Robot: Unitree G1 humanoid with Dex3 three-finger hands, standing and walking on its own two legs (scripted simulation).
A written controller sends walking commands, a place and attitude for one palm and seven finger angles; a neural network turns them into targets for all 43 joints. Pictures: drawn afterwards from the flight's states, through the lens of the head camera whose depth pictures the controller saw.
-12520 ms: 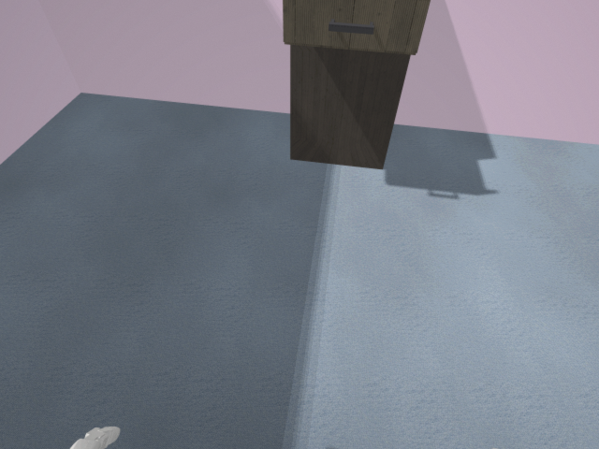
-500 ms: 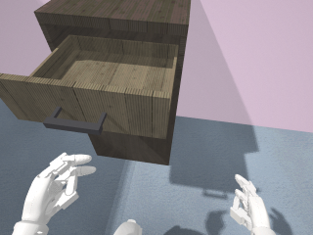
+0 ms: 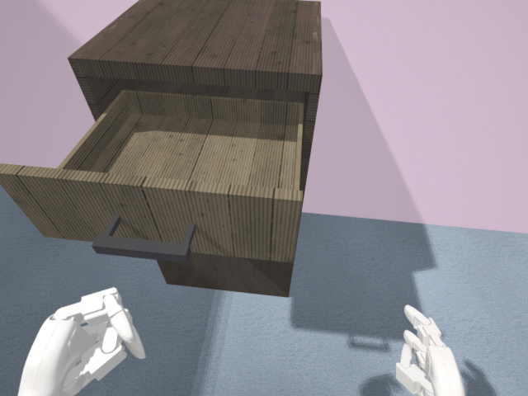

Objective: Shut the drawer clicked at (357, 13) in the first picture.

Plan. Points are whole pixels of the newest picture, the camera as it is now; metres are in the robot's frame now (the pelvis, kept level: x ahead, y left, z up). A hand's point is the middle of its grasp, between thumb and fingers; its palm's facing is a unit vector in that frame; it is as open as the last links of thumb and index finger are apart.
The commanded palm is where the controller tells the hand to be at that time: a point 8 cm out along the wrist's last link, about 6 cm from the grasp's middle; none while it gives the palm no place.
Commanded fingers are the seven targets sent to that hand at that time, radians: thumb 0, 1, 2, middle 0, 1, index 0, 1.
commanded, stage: raise the hand and make a fist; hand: left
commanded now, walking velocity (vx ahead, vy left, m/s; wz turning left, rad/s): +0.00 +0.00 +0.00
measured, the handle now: (147, 237) +0.32 +0.22 +0.08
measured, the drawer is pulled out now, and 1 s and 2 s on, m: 0.29 0.29 0.29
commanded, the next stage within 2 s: bring the fist close to the handle in 0.82 s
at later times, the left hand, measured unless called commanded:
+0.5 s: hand (98, 335) +0.14 +0.18 +0.17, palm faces +0.03 -0.99 -0.14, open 3.3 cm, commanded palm +0.09 +0.23 +0.18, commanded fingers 0.00 0.90 0.90 -1.40 -1.60 -1.40 -1.60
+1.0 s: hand (97, 329) +0.15 +0.18 +0.16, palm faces +0.06 -0.99 -0.14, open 3.3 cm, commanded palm +0.10 +0.23 +0.17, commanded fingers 0.00 0.90 0.90 -1.40 -1.60 -1.40 -1.60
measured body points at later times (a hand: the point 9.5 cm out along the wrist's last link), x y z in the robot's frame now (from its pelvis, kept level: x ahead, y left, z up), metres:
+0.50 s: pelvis -0.01 +0.00 +0.02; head -0.05 -0.02 +0.46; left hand +0.14 +0.23 +0.18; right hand +0.20 -0.20 -0.02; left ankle +0.03 +0.10 -0.70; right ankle -0.02 -0.11 -0.70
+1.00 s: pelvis +0.00 -0.03 +0.02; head -0.04 -0.06 +0.47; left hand +0.14 +0.24 +0.17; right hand +0.20 -0.26 -0.02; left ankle +0.03 +0.10 -0.70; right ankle -0.02 -0.11 -0.70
